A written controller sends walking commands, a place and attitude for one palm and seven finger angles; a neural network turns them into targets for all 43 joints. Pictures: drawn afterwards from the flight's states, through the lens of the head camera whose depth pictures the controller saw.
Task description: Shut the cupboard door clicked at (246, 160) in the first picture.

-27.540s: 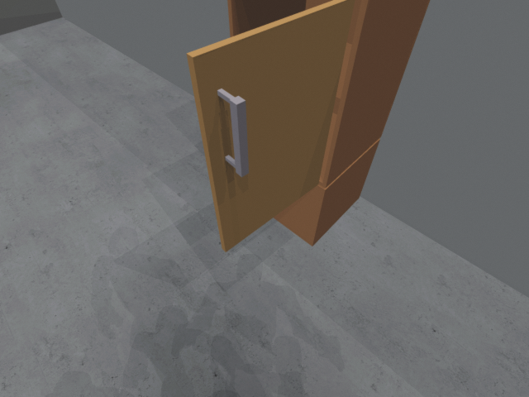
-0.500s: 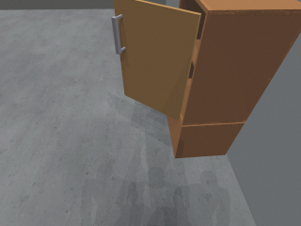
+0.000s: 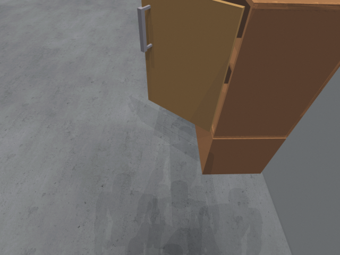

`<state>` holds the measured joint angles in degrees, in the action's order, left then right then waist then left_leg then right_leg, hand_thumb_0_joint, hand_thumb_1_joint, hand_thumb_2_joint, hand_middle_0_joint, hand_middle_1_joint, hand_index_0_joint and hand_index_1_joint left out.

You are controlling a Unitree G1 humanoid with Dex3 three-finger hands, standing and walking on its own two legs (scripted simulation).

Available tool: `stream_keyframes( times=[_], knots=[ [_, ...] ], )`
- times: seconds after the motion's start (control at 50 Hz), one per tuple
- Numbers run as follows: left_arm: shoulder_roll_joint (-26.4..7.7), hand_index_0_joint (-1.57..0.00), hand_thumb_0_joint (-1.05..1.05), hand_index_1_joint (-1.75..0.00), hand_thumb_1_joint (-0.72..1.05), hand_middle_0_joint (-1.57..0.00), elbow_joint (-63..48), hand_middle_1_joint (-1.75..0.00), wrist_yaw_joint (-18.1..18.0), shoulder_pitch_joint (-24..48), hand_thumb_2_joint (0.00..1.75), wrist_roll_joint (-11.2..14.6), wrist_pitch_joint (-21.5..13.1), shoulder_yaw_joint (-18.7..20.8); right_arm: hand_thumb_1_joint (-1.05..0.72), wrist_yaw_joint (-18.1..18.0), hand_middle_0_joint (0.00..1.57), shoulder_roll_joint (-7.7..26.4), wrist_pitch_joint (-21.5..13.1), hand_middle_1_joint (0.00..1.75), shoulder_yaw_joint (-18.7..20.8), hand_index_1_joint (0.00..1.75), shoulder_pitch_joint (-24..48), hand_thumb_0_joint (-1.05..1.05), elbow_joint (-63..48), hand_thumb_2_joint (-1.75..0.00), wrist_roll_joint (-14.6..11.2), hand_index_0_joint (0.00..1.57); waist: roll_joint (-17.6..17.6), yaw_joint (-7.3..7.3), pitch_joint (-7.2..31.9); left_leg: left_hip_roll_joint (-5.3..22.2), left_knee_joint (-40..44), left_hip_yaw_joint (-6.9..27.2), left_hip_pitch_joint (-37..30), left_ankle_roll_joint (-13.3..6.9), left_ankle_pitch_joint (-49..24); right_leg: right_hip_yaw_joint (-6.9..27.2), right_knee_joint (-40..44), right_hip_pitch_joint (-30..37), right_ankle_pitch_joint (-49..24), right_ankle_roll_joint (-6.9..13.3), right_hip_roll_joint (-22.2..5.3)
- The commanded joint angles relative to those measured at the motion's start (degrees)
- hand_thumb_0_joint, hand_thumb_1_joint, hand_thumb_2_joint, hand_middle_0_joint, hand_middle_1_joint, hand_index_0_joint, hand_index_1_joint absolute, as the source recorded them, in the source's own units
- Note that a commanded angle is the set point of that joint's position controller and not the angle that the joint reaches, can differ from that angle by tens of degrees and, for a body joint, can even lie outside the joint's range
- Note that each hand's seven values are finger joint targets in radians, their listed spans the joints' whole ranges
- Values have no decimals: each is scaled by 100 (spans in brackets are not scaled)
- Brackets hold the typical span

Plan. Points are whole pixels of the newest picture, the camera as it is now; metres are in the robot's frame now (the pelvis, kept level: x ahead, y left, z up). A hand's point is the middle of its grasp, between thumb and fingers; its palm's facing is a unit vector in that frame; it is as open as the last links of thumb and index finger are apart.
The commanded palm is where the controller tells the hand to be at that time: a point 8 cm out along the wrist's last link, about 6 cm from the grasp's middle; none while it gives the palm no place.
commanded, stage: walk to a spot facing it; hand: left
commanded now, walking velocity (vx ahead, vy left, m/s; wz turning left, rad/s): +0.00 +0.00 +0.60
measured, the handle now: (145, 29) +0.93 +0.15 +0.09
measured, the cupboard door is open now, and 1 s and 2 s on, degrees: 52 52 52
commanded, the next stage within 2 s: none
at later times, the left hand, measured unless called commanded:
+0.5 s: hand out of the picture +0.05 +0.26 -0.15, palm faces +0.31 -0.91 -0.27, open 7.3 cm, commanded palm none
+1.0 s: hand out of the picture -0.10 +0.15 -0.17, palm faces +0.64 -0.73 -0.24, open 7.3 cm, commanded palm none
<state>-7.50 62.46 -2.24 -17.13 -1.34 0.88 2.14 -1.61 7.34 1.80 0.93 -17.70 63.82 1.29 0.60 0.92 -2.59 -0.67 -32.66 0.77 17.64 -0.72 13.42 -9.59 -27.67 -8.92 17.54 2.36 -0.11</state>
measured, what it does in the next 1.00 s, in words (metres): steps on the spot, turning left: right foot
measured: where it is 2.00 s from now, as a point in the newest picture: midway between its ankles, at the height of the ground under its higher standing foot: outside the picture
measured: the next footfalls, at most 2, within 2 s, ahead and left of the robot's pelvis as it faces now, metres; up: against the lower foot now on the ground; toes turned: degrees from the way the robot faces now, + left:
right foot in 0.62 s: +0.07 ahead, -0.13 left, +0.00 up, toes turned +25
left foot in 1.04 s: -0.05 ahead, +0.10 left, +0.00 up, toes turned +45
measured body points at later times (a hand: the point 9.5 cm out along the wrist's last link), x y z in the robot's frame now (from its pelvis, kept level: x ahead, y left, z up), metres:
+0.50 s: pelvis -0.01 +0.01 +0.01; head +0.04 +0.04 +0.46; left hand +0.04 +0.30 -0.13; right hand +0.12 -0.22 -0.13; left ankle +0.02 +0.12 -0.73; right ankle +0.02 -0.16 -0.68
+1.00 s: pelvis +0.00 -0.02 +0.00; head +0.05 +0.03 +0.44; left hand -0.14 +0.19 -0.15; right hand +0.24 -0.16 -0.15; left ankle -0.08 +0.07 -0.72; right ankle +0.03 -0.14 -0.73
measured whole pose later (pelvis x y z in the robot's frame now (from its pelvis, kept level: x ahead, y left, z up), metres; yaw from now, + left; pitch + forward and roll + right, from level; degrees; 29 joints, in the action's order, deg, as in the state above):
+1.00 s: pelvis +0.00 -0.02 +0.00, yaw +40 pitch +1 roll +1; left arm -11.3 51.1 -1.4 -16.5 -2.1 0.7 3.2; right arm 1.6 13.1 4.2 3.7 -7.5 53.1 1.0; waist -2.0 -0.6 -7.6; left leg 0.6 -41.2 -3.1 20.2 2.5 22.8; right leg -13.2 -32.4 -10.3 22.0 -1.5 -8.3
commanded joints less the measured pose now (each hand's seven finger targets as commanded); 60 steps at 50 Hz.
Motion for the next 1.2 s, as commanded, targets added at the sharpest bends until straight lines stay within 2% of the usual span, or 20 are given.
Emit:
stream_keyframes(
  times=[0.0,0.06,0.1,0.14,0.16,0.2,0.28,0.44,0.54,0.56,0.58,0.6,0.62,0.68,0.76,0.9,0.98,1.02,1.04,1.18],
  knots=[
    [-989,-20,0,-30,90,-20,-454,-30,-63,-8,90,-63,-44,316,-90,49,20,546,42,30,242,30,117,0,-505,-90,-14,20,-871,-79,-388,372,-1945,-180,898,100,1364,1227,1133,-369,-1114,1006,-2295],
    [-1215,-20,0,-30,90,-20,-624,-30,-41,183,90,-77,-59,417,-90,120,20,485,15,30,245,30,163,0,-644,-90,-48,20,-590,-16,-352,522,-1065,-312,730,160,1317,638,340,-113,-2344,802,-2282],
    [-1256,-20,0,-30,90,-20,-688,-30,10,120,90,5,-26,438,-90,137,20,550,-33,30,226,30,-258,0,-595,-90,6,20,-68,119,-44,395,171,-388,-208,70,-378,55,-804,-386,-2271,255,-1842],
    [-831,-20,0,-30,90,-20,-1017,-30,35,126,90,77,70,321,-90,43,20,1369,-103,30,379,30,-663,0,-619,-90,50,20,2268,218,217,2202,1365,2730,-1038,-1038,-3666,70,-3080,-2055,2124,-521,-457],
    [-932,-20,0,-30,90,-20,-1166,-30,12,441,90,22,127,313,-90,-2,20,1545,-67,30,428,30,-824,0,-579,-90,92,20,1485,387,522,2370,1525,2726,-903,-1254,-2306,788,-3713,-1927,2001,-357,-454],
    [-937,-20,0,-30,90,-20,-1189,-30,39,722,90,-30,157,380,-90,-34,20,1437,-93,30,418,30,-281,0,-816,-90,94,20,975,185,257,1861,1799,2529,-343,-778,-380,1046,-3959,-2192,1059,-376,-527],
    [-920,-20,0,-30,90,-20,-1232,-30,115,671,90,-29,63,362,-90,-78,20,1407,-198,30,405,30,-15,0,-979,-90,65,20,279,47,517,1365,1534,1880,-934,-680,-1643,1122,-3668,-2351,283,-596,-423],
    [-1041,-20,0,-30,90,-20,-1585,-30,109,927,90,-19,120,315,-90,26,20,1624,-53,30,534,30,130,0,-1169,-90,76,20,986,135,538,1073,1574,2179,-789,-767,-924,1026,-2273,-1756,626,-667,-112],
    [-1196,-20,0,-30,90,-20,-1525,-30,72,253,90,35,87,328,-90,87,20,1675,36,30,618,30,597,0,-1420,-90,54,20,1004,-146,670,689,1315,2356,-45,-554,-601,922,-343,-277,241,-517,202],
    [-1289,-20,0,-30,90,-20,-1457,-30,56,-38,90,34,57,376,-90,102,20,1570,53,30,622,30,751,0,-1501,-90,13,20,786,-299,688,466,1137,2179,482,-343,-127,896,417,404,-175,-469,81],
    [-1649,-20,0,-30,90,-20,-1474,-30,22,-191,90,-31,15,458,-90,141,20,1261,75,30,612,30,728,0,-1552,-90,-45,20,-194,-370,653,-56,284,1678,1358,-11,831,1802,1216,994,410,-179,-803],
    [-2110,-20,0,-30,90,-20,-1596,-30,-6,26,90,-121,-8,533,-90,149,20,967,52,30,578,30,696,0,-1650,-90,-57,20,-1787,-365,299,-791,-1554,522,2158,381,1701,3735,1918,620,1184,500,-2464],
    [-1988,-20,0,-30,90,-20,-1719,-30,-33,574,90,-64,7,426,-90,183,20,1296,80,30,628,30,733,0,-1601,-90,40,20,-1342,-141,-84,-370,-2922,704,1905,261,1796,3492,1944,-622,1175,665,-2789],
    [-1352,-20,0,-30,90,-20,-1822,-30,-13,1202,90,-28,-105,312,-90,287,20,1167,165,30,596,30,359,0,-1367,-90,55,20,-1141,311,-241,-32,-3880,426,1765,345,848,1883,1295,-610,-625,494,-1723],
    [-1372,-20,0,-30,90,-20,-1627,-30,-19,416,90,-19,-185,336,-90,332,20,999,141,30,477,30,742,0,-1512,-90,-29,20,-1083,14,200,27,-3169,-22,1704,467,803,967,607,554,-3335,398,-1624],
    [-1651,-20,0,-30,90,-20,-1380,-30,-1,-358,90,-69,-130,475,-90,327,20,836,72,30,317,30,1398,0,-1666,-90,-62,20,-1356,-394,358,45,-1160,-568,1085,338,1245,706,72,1179,-4482,441,-1936],
    [-1648,-20,0,-30,90,-20,-1404,-30,44,-167,90,14,-113,501,-90,297,20,1113,-44,30,376,30,535,0,-1455,-90,-26,20,-924,105,769,-19,780,-614,-877,131,-290,111,-1209,325,-3696,-49,-1815],
    [-996,-20,0,-30,90,-20,-1787,-30,123,76,90,58,-86,300,-90,203,20,2184,-111,30,638,30,-329,0,-1296,-90,35,20,1865,557,1306,2354,1006,2520,-2810,-1178,-3317,-18,-3578,-2570,2217,-666,-596],
    [-1176,-20,0,-30,90,-20,-1976,-30,89,602,90,-16,-10,284,-90,170,20,2172,-65,30,603,30,-673,0,-1160,-90,13,20,1164,698,1133,2508,1035,2392,-2666,-1441,-2533,630,-3946,-2876,2244,-537,-713],
    [-1089,-20,0,-30,90,-20,-1672,-30,337,683,90,-35,-38,357,-90,66,20,1607,-313,30,409,30,301,0,-1434,-90,34,20,718,86,-5,1232,1853,1515,-1033,-920,42,842,-3348,-2634,149,-659,-638]
  ],
)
